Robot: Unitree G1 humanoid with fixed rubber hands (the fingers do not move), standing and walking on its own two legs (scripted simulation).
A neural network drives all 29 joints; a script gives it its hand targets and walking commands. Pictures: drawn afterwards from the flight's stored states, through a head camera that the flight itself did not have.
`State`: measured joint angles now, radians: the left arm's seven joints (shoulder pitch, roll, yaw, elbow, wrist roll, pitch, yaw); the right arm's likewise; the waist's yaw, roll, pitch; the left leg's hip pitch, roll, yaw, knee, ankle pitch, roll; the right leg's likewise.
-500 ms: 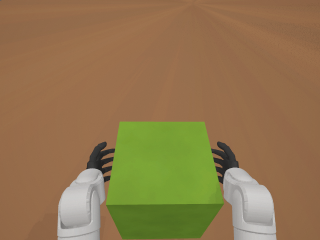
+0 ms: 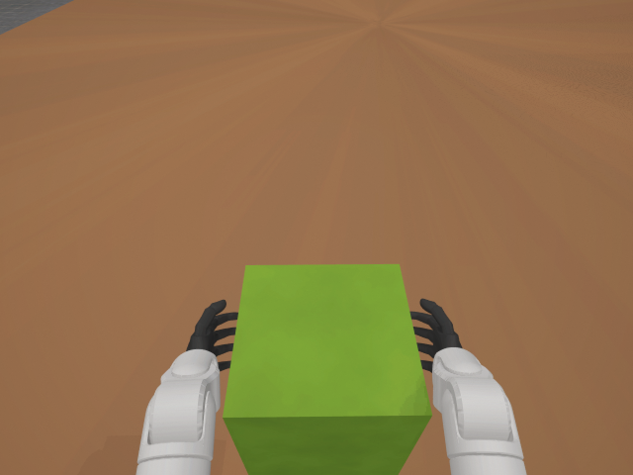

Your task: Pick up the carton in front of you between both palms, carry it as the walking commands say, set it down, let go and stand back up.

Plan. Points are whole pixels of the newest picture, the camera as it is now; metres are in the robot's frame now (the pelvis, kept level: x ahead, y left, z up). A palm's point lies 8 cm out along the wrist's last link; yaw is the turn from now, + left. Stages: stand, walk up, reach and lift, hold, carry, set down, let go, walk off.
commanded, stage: carry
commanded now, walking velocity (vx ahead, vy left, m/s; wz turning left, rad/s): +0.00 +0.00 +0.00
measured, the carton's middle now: (323, 376) +0.29 +0.00 -0.04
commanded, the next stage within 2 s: none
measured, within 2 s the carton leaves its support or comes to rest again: neither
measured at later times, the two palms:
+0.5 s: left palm (212, 378) +0.26 +0.14 +0.03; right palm (458, 380) +0.25 -0.16 +0.03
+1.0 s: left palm (199, 422) +0.21 +0.14 +0.03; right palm (465, 424) +0.20 -0.16 +0.03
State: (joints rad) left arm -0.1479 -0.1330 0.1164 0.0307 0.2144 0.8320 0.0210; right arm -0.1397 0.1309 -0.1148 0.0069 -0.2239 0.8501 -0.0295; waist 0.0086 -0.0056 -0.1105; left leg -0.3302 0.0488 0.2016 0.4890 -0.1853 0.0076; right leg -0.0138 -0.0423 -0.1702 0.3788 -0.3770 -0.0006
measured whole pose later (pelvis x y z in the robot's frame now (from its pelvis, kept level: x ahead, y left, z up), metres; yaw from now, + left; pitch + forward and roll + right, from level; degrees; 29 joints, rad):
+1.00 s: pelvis -0.08 +0.00 -0.01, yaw -1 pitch +1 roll +0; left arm -0.18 -0.14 0.15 0.13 0.23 0.74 0.03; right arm -0.18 0.14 -0.15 0.13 -0.23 0.74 -0.03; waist 0.01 -0.01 -0.07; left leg -0.41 0.09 0.19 0.53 -0.13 0.02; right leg -0.15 -0.03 -0.19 0.56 -0.43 -0.03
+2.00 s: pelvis +0.03 +0.03 +0.01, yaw -1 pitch +4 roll -1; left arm -0.14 -0.13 0.13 0.06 0.21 0.73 0.03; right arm -0.14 0.13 -0.12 0.08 -0.20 0.72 -0.04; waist -0.03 0.01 -0.05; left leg -0.17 0.04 0.19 0.29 -0.19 0.04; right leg -0.45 -0.07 -0.10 0.87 -0.38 0.00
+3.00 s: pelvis +0.32 -0.01 -0.01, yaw +1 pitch +4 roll +0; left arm -0.18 -0.14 0.14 0.11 0.22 0.73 0.03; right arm -0.17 0.14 -0.14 0.11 -0.22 0.73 -0.04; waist 0.00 0.00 -0.09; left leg -0.29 0.06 0.18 0.56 -0.32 0.01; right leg -0.21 -0.07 -0.19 0.53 -0.37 0.01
